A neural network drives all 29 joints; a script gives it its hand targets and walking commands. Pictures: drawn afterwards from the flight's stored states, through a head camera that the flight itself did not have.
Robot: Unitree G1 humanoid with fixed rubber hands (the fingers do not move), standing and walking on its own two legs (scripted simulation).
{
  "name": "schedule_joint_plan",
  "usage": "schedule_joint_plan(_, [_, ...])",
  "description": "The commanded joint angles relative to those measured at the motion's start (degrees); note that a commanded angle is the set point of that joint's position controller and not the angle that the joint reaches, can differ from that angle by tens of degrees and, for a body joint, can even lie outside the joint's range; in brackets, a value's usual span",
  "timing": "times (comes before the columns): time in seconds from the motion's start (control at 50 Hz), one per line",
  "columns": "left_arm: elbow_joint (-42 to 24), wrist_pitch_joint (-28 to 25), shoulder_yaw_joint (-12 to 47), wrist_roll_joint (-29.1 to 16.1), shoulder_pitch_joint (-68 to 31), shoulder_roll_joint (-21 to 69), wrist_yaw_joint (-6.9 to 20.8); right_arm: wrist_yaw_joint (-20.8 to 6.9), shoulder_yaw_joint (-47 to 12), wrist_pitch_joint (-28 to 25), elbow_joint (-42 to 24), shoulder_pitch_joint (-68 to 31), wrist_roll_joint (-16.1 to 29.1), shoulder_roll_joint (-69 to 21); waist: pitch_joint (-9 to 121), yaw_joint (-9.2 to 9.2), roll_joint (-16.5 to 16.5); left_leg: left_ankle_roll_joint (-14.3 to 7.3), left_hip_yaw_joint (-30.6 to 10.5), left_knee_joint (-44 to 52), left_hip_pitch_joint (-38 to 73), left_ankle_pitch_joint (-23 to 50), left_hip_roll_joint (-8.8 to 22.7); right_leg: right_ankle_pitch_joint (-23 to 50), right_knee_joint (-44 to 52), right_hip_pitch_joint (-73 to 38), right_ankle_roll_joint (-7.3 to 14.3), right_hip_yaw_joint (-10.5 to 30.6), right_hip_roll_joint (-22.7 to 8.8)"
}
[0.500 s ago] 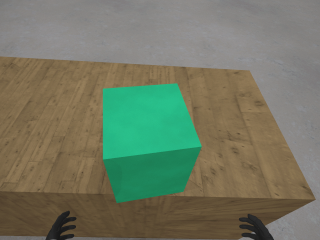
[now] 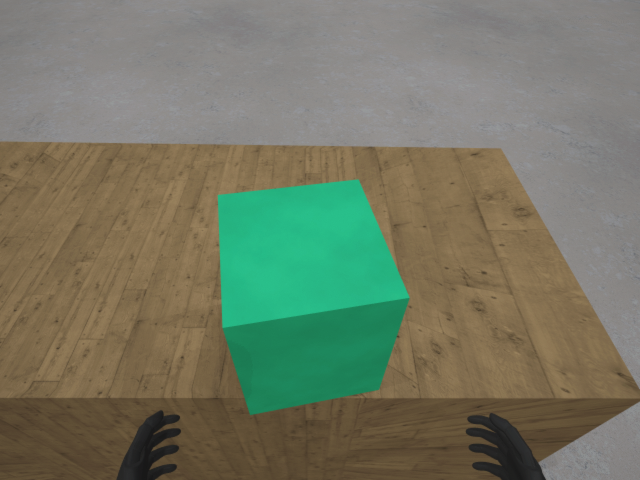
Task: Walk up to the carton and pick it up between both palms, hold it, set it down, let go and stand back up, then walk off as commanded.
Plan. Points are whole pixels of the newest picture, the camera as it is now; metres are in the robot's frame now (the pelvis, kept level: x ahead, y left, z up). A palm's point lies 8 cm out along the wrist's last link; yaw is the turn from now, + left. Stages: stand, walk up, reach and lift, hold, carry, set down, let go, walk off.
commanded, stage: reach and lift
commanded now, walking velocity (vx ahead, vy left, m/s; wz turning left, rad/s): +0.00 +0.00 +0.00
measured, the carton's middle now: (303, 298) +0.38 +0.06 +0.00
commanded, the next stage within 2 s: none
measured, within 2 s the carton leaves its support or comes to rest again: neither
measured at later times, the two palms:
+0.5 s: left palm (154, 478) +0.14 +0.21 -0.02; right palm out of the picture +0.16 -0.21 -0.02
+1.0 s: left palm (163, 435) +0.18 +0.20 +0.01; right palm (521, 428) +0.20 -0.20 +0.01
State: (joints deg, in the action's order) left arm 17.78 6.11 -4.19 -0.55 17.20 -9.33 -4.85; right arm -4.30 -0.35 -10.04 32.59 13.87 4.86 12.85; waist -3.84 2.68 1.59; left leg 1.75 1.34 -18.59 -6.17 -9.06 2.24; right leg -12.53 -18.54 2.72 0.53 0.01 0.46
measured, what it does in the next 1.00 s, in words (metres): stands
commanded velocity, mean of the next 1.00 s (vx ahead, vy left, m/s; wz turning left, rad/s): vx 0.00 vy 0.00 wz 0.00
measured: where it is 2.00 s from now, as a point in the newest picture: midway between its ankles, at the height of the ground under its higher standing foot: outside the picture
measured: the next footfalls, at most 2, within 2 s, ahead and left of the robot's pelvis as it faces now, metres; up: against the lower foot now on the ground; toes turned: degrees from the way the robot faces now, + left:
none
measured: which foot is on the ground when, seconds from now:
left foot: down 0.00-1.00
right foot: down 0.00-1.00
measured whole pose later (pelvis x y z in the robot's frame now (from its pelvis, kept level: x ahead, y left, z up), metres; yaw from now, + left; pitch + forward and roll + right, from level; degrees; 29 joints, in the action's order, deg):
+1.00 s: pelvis -0.01 -0.01 +0.00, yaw -2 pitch -2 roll +1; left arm -1.5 6.6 -0.8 -4.4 15.8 -5.4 -11.9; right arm -2.4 -5.9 -6.6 9.8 13.7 17.6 14.9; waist -3.1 5.0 3.0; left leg 2.8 2.3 -19.2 -8.5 -8.2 3.1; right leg -13.2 -23.3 7.7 1.6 1.4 1.5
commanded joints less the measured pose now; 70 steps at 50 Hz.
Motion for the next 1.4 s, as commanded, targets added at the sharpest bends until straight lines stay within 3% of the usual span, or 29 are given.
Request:
schedule_joint_plan(0.0, [-11.6, -4.7, -2.6, 0.6, -2.4, -5.7, -2.0, -1.2, 2.9, -3.7, -10.9, -2.6, 2.6, 10.5, 7.0, 0.37, -0.6, 0.7, 1.7, 0.8, 9.9, 15.1, -3.8, 7.5, 6.5, 9.0, 0.3, -0.7, 1.8])
schedule_joint_plan(0.18, [-17.2, -6.9, 0.7, 1.0, 0.0, -1.9, -4.6, -2.9, 2.6, -4.9, -15.4, 0.1, 6.7, 12.0, 5.8, 1.1, -3.2, 1.0, 1.7, 0.0, 9.2, 12.7, -2.9, 4.7, 5.7, 11.4, 2.0, -0.8, 1.4])
schedule_joint_plan(0.26, [-20.9, -7.7, 2.0, 0.6, 1.0, -0.7, -5.3, -3.0, 2.7, -5.3, -17.7, 1.6, 8.3, 12.3, 6.2, 0.52, -3.5, 1.1, 1.2, -0.6, 10.6, 13.9, -2.6, 5.8, 5.3, 12.7, 2.4, -0.7, 1.4])
schedule_joint_plan(0.36, [-22.6, -8.3, 2.1, -0.1, 1.9, 0.1, -5.6, -2.4, 1.7, -5.9, -22.4, 2.0, 9.1, 12.0, 5.6, 0.7, -0.4, 0.3, 1.2, -1.2, 9.9, 13.8, -2.8, 6.0, 4.9, 13.1, 2.2, -0.2, 1.5])
schedule_joint_plan(0.54, [-26.9, -9.0, 3.7, -2.3, 1.2, 1.0, -6.3, -1.1, 0.5, -5.9, -28.3, 2.1, 10.1, 11.4, 4.9, 1.27, 1.7, -0.9, 1.4, -0.7, 8.6, 10.3, -2.9, 3.0, 4.8, 14.4, 1.2, 0.9, 0.9])
schedule_joint_plan(0.7, [-30.6, -8.6, 4.0, -3.2, -2.4, 0.8, -7.0, -0.3, -0.4, -5.0, -32.7, 0.0, 11.6, 10.2, 5.8, 1.9, 1.2, -1.6, 1.7, -0.3, 7.2, 7.0, -2.7, 0.7, 4.4, 14.9, 0.6, 1.8, 0.4])
schedule_joint_plan(0.78, [-29.9, -6.5, 3.2, -2.6, -4.5, 1.2, -7.2, 0.1, -0.9, -3.3, -32.0, -3.2, 12.3, 10.2, 5.6, 1.98, 0.5, -1.7, 1.6, 0.6, 7.5, 4.6, -2.6, -1.5, 5.0, 15.5, 0.4, 2.3, 0.0])
schedule_joint_plan(0.9, [-32.9, -3.5, 1.9, -3.2, -9.4, 0.0, -7.2, 1.8, -1.1, -0.7, -35.7, -8.9, 12.6, 10.0, 9.1, 2.56, 0.8, -1.7, 1.7, 0.3, 7.9, 6.7, -2.7, 0.7, 4.3, 13.7, -0.1, 3.0, -0.2])
schedule_joint_plan(1.04, [-35.7, 2.2, -0.1, -3.0, -13.0, 0.2, -6.2, 3.8, -1.6, 3.1, -36.8, -14.7, 14.1, 10.8, 11.7, 3.14, -0.1, -1.1, 1.9, -0.3, 10.0, 13.0, -2.7, 6.8, 4.1, 11.1, -0.2, 2.8, 0.4])
schedule_joint_plan(1.16, [-39.6, 7.3, -0.6, -3.7, -15.2, 0.8, -5.4, 5.3, -0.4, 5.8, -37.5, -18.2, 14.8, 12.5, 14.3, 1.71, -0.8, -0.2, 1.4, -1.3, 13.1, 19.2, -2.5, 11.5, 4.1, 9.6, 0.5, 1.9, 1.7])
schedule_joint_plan(1.38, [-43.4, 15.5, -4.7, -5.0, -23.4, -1.2, -4.1, 7.8, -1.5, 11.0, -40.3, -30.1, 16.7, 14.5, 19.9, 2.76, -0.1, 0.2, 1.7, -2.1, 13.0, 24.8, -2.6, 18.3, 2.9, 6.6, -0.1, 2.0, 2.3])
